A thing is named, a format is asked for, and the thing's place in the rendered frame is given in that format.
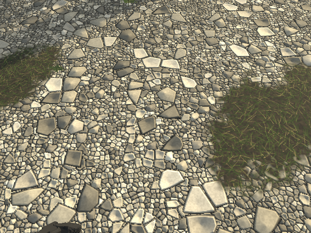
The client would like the robot left hand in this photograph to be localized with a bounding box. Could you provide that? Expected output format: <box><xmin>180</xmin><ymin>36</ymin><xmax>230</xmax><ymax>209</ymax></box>
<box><xmin>36</xmin><ymin>221</ymin><xmax>82</xmax><ymax>233</ymax></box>

